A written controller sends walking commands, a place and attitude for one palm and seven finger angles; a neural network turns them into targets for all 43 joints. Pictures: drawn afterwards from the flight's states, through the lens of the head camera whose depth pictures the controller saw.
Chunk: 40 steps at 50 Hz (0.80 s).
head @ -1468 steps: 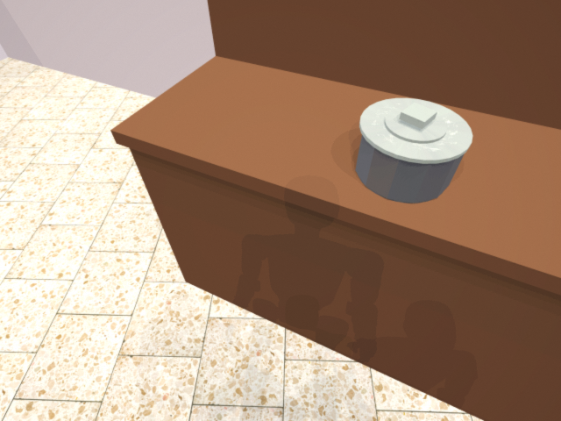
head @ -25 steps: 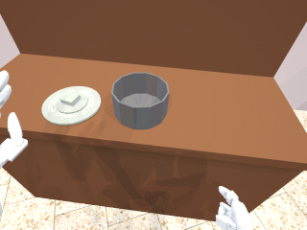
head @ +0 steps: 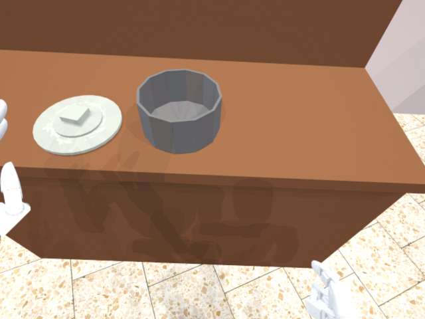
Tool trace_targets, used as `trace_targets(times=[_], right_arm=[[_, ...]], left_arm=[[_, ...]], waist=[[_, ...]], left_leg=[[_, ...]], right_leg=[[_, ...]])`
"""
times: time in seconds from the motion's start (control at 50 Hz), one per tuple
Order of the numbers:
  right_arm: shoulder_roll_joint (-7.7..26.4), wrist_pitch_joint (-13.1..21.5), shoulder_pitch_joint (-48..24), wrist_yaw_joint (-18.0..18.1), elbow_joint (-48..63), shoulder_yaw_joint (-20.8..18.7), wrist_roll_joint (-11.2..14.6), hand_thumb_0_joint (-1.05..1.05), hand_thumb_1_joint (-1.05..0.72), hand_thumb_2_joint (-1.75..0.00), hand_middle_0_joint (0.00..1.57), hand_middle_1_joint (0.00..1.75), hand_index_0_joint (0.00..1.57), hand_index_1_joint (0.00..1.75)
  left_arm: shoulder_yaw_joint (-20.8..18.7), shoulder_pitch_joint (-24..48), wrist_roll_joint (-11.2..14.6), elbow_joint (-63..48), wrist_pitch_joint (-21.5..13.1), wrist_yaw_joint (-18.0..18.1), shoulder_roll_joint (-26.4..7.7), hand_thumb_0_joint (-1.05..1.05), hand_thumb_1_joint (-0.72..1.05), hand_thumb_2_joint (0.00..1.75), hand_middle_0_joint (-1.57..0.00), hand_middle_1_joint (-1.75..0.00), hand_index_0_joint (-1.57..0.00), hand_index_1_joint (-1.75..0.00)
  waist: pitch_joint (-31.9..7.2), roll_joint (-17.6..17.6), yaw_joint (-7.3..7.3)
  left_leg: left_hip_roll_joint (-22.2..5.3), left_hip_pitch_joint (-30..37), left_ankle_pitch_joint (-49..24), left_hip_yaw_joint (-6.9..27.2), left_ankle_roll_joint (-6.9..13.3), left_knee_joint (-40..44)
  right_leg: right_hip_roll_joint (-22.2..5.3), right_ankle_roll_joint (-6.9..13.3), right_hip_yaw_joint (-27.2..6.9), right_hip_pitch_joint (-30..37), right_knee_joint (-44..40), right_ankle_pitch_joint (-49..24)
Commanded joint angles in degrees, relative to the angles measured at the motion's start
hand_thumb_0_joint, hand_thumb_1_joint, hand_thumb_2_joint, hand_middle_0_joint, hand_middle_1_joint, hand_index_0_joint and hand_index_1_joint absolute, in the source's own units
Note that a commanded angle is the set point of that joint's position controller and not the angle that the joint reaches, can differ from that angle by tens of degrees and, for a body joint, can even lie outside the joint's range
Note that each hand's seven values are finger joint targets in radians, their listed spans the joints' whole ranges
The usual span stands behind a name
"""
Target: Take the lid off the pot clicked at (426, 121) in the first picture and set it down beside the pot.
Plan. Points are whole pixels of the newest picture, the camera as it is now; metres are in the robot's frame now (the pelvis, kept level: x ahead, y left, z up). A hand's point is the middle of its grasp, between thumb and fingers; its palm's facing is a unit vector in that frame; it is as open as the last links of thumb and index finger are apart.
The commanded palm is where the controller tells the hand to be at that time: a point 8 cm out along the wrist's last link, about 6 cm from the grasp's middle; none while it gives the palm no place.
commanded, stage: step back with the hand held close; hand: left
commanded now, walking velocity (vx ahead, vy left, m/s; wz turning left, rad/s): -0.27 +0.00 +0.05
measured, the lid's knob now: (75, 114) +0.53 +0.36 +0.04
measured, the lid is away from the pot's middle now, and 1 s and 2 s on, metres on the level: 0.25 0.25 0.25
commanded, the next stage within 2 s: stop stepping back and stand still in 0.72 s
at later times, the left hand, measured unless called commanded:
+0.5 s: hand out of the picture +0.10 +0.23 +0.19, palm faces +0.35 -0.85 -0.38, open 7.4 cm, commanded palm +0.02 +0.29 +0.22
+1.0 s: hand out of the picture -0.05 +0.29 +0.19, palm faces +0.25 -0.91 -0.32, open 7.4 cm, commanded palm -0.07 +0.35 +0.22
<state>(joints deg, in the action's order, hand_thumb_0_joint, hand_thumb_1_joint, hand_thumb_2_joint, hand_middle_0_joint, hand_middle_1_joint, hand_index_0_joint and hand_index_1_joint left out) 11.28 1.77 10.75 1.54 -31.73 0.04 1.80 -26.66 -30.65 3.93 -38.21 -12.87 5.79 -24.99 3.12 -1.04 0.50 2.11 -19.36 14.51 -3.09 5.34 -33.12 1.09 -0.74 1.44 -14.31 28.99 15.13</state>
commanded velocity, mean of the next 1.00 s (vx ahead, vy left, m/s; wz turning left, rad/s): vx -0.24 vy -0.03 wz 0.02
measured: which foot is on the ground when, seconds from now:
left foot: down 0.00-0.88, up 0.90-1.00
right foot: down 0.00-0.20, up 0.22-0.34, down 0.36-0.60, up 0.62-0.88, down 0.90-1.00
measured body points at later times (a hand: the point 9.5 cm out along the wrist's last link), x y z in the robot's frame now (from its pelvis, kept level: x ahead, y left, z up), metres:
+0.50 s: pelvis -0.10 +0.00 -0.01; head -0.07 +0.04 +0.44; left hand +0.08 +0.28 +0.21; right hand +0.07 -0.23 -0.08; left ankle +0.03 +0.06 -0.73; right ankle -0.11 -0.14 -0.73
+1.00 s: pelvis -0.21 +0.08 -0.04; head -0.27 +0.17 +0.40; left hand -0.07 +0.34 +0.20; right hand -0.08 -0.16 -0.07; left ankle -0.14 +0.09 -0.69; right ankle -0.29 -0.11 -0.73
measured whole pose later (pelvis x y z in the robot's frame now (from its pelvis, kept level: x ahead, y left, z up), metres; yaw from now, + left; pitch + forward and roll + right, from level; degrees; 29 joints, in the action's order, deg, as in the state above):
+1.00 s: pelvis -0.21 +0.08 -0.04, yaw -3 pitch -4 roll -9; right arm 9.0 3.1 15.9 1.4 -35.9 0.1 1.7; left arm -21.1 -30.3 3.0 -47.1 -11.1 2.5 -28.5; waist -4.5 2.6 0.2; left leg 0.9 -35.2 24.2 0.8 -0.5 -68.6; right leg 1.0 -2.7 3.7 -7.5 39.7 27.8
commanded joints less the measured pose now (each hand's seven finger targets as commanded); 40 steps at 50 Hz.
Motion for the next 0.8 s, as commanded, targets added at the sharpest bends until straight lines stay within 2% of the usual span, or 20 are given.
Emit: trace_targets(times=[0.0,0.02,0.1,0.18,0.24,0.3,0.36,0.38,0.4,0.44,0.5,0.54,0.56,0.58,0.6,0.62,0.64,0.66,0.7,0.78], right_arm=[[8.04,2.25,-3.49,0.76,10.71,-4.26,0.1,0.0,-0.9,-0.9,0.2,0.3,0.2,0.3],[8.0,2.16,-3.67,0.8,11.04,-4.03,0.13,0.0,-0.9,-0.9,0.2,0.3,0.2,0.3],[8.12,3.05,-4.61,1.44,12.23,-3.22,-0.16,0.0,-0.9,-0.9,0.2,0.3,0.2,0.3],[8.82,5.04,-3.75,2.58,11.92,-3.28,-0.85,0.0,-0.9,-0.9,0.2,0.3,0.2,0.3],[8.61,6.23,-2.24,2.59,10.31,-3.9,-0.99,0.0,-0.9,-0.9,0.2,0.3,0.2,0.3],[8.93,6.6,-1.83,1.91,9.05,-4.57,-0.74,0.0,-0.9,-0.9,0.2,0.3,0.2,0.3],[8.3,6.43,-2.74,1.44,8.23,-4.4,-0.85,0.0,-0.9,-0.9,0.2,0.3,0.2,0.3],[7.94,6.35,-2.24,1.45,7.55,-4.4,-0.87,0.0,-0.9,-0.9,0.2,0.3,0.2,0.3],[8.14,6.09,-2.29,1.61,7.38,-5.03,-0.4,0.0,-0.9,-0.9,0.2,0.3,0.2,0.3],[7.8,5.8,-2.98,1.75,8.0,-4.75,-0.66,0.0,-0.9,-0.9,0.2,0.3,0.2,0.3],[7.1,5.2,-4.49,1.59,9.06,-3.93,-0.77,0.0,-0.9,-0.9,0.2,0.3,0.2,0.3],[7.57,5.31,-5.6,1.68,9.2,-3.52,-1.27,0.0,-0.9,-0.9,0.2,0.3,0.2,0.3],[7.8,5.91,-6.21,1.8,9.52,-3.4,-1.55,0.0,-0.9,-0.9,0.2,0.3,0.2,0.3],[8.89,6.79,-6.52,1.93,9.44,-3.81,-1.92,0.0,-0.9,-0.9,0.2,0.3,0.2,0.3],[8.64,7.17,-4.85,1.94,8.53,-4.24,-2.74,0.0,-0.9,-0.9,0.2,0.3,0.2,0.3],[8.26,7.34,-4.93,1.76,8.25,-4.27,-3.02,0.0,-0.9,-0.9,0.2,0.3,0.2,0.3],[7.17,7.47,-2.71,1.43,6.65,-4.64,-3.42,0.0,-0.9,-0.9,0.2,0.3,0.2,0.3],[6.55,7.63,-2.46,0.97,6.06,-4.98,-3.17,0.0,-0.9,-0.9,0.2,0.3,0.2,0.3],[6.46,7.25,-2.35,0.18,5.83,-5.94,-2.16,0.0,-0.9,-0.9,0.2,0.3,0.2,0.3],[5.81,6.86,-1.56,-0.68,5.62,-5.49,-2.49,0.0,-0.9,-0.9,0.2,0.3,0.2,0.3]], left_arm=[[-6.24,-5.45,0.83,-12.24,-3.11,0.97,-9.11,0.0,0.9,0.9,-0.2,-0.3,-0.2,-0.3],[-7.16,-6.31,0.93,-14.53,-3.27,1.31,-10.35,0.0,0.9,0.9,-0.2,-0.3,-0.2,-0.3],[-6.75,-5.8,0.61,-18.66,-4.33,2.24,-10.95,0.0,0.9,0.9,-0.2,-0.3,-0.2,-0.3],[-8.5,-2.53,-0.96,-16.89,-4.76,2.99,-10.47,0.0,0.9,0.9,-0.2,-0.3,-0.2,-0.3],[-7.61,1.32,-0.91,-12.38,-4.75,2.77,-9.04,0.0,0.9,0.9,-0.2,-0.3,-0.2,-0.3],[-5.77,1.35,-0.57,-6.68,-4.4,2.13,-7.34,0.0,0.9,0.9,-0.2,-0.3,-0.2,-0.3],[-2.61,5.06,-0.2,-7.47,-5.45,1.6,-7.4,0.0,0.9,0.9,-0.2,-0.3,-0.2,-0.3],[-1.59,5.88,-0.4,-8.03,-6.29,1.67,-7.4,0.0,0.9,0.9,-0.2,-0.3,-0.2,-0.3],[-0.74,6.54,-0.62,-10.39,-6.61,1.59,-7.31,0.0,0.9,0.9,-0.2,-0.3,-0.2,-0.3],[-3.26,2.58,-0.46,-13.97,-6.86,1.79,-10.0,0.0,0.9,0.9,-0.2,-0.3,-0.2,-0.3],[-5.38,-0.49,-0.29,-18.18,-7.51,2.11,-11.72,0.0,0.9,0.9,-0.2,-0.3,-0.2,-0.3],[-6.14,0.98,-0.08,-20.05,-8.1,2.27,-12.42,0.0,0.9,0.9,-0.2,-0.3,-0.2,-0.3],[-6.38,1.04,-0.06,-19.22,-8.26,2.26,-11.79,0.0,0.9,0.9,-0.2,-0.3,-0.2,-0.3],[-7.32,2.26,-0.29,-19.12,-8.41,2.18,-11.23,0.0,0.9,0.9,-0.2,-0.3,-0.2,-0.3],[-9.06,2.55,-0.31,-17.02,-7.75,2.34,-12.15,0.0,0.9,0.9,-0.2,-0.3,-0.2,-0.3],[-8.75,4.91,-0.18,-17.75,-7.72,2.61,-12.48,0.0,0.9,0.9,-0.2,-0.3,-0.2,-0.3],[-10.49,5.24,0.56,-16.29,-7.6,2.9,-12.98,0.0,0.9,0.9,-0.2,-0.3,-0.2,-0.3],[-8.93,5.57,0.97,-13.46,-7.11,2.92,-11.03,0.0,0.9,0.9,-0.2,-0.3,-0.2,-0.3],[-8.05,3.19,1.33,-10.19,-5.97,2.72,-9.48,0.0,0.9,0.9,-0.2,-0.3,-0.2,-0.3],[-4.4,3.01,1.41,-12.44,-5.66,1.44,-9.14,0.0,0.9,0.9,-0.2,-0.3,-0.2,-0.3]], waist=[[-14.87,3.12,0.36],[-15.64,2.13,0.29],[-8.49,-4.89,0.44],[-4.54,-14.07,0.0],[-3.35,-10.35,0.28],[-1.98,-2.02,0.24],[-4.09,5.8,1.32],[-7.86,5.86,1.79],[-11.58,9.57,1.86],[-13.71,7.48,1.24],[-11.2,0.26,0.81],[-7.36,-6.61,0.57],[-5.64,-11.46,0.2],[-5.41,-19.75,0.2],[-6.75,-20.59,0.49],[-7.66,-19.81,0.5],[-8.71,-14.56,0.3],[-9.96,-10.44,-0.26],[-14.07,-9.41,-0.98],[-18.15,-9.55,-0.87]], left_leg=[[-7.96,5.78,-15.3,8.24,-2.39,0.22],[-7.7,4.65,-13.06,8.52,-2.37,0.67],[-8.53,-3.57,7.61,11.94,-1.65,6.67],[-15.16,-21.56,25.83,18.52,1.28,21.83],[-16.84,-20.54,23.27,18.34,1.97,21.59],[-14.07,-12.96,19.91,16.11,0.06,15.43],[-7.41,0.64,10.17,9.99,-2.93,3.52],[-6.86,6.06,2.79,7.69,-3.53,-0.39],[-5.4,9.56,-1.01,5.92,-3.93,-3.69],[-4.61,11.64,-1.78,5.33,-3.65,-6.63],[-5.45,7.69,-2.02,7.15,-3.66,-4.5],[-8.55,4.19,3.72,11.46,-3.37,3.19],[-11.59,-0.77,11.19,15.42,-2.43,11.54],[-17.36,-10.67,25.02,22.27,-0.74,24.21],[-21.43,-18.18,32.49,26.3,-0.03,32.25],[-21.75,-18.82,31.04,26.45,-1.23,32.99],[-21.32,-16.03,26.29,24.27,-1.82,31.09],[-19.67,-10.96,21.11,20.71,-2.08,28.42],[-17.11,-3.02,17.22,14.37,-3.7,25.92],[-15.3,6.4,12.62,11.66,-8.4,25.95]], right_leg=[[-10.41,3.82,-8.29,2.91,-2.54,-22.36],[-10.38,4.06,-8.68,3.45,-2.51,-20.67],[-7.53,3.63,-6.86,-0.79,-2.49,-4.28],[0.69,0.71,-1.16,11.85,11.92,1.53],[1.33,0.53,-2.42,9.85,15.1,6.42],[0.33,1.64,-2.98,4.15,1.58,6.47],[-6.67,4.7,-10.26,-7.99,-10.2,0.47],[-9.02,5.07,-9.71,-7.68,-9.71,-8.7],[-9.37,4.65,-8.93,-7.32,-8.78,-13.51],[-11.1,5.02,-9.87,-9.63,-8.59,-13.89],[-10.74,5.55,-9.5,-10.09,-6.23,-13.19],[-5.06,4.19,-5.31,-12.28,-2.83,-1.94],[-0.63,2.95,-2.72,-9.58,1.07,4.41],[4.71,1.68,-0.32,-0.33,11.6,10.09],[7.29,1.6,-1.12,6.84,25.22,15.08],[7.81,1.81,-3.31,6.45,32.16,17.04],[6.92,2.18,-3.86,4.0,33.24,17.53],[6.65,2.28,-3.32,1.76,31.69,17.28],[6.43,2.61,-0.32,1.25,24.8,17.21],[5.29,4.4,3.19,4.01,3.57,16.72]])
